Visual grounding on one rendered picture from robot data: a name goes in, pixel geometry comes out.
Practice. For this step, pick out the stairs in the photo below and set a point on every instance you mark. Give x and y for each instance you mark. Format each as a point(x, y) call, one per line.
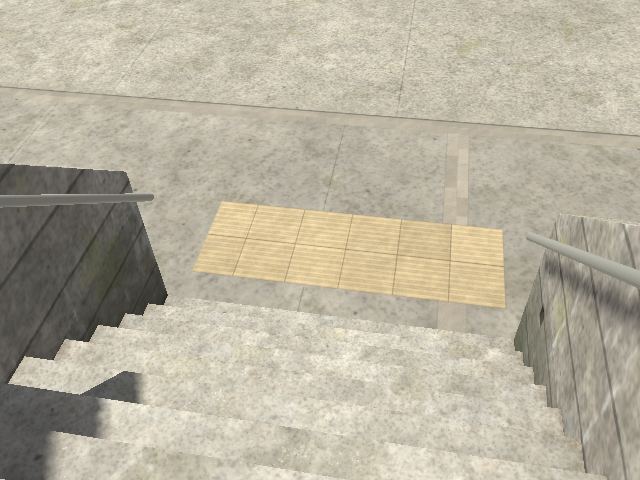
point(205, 390)

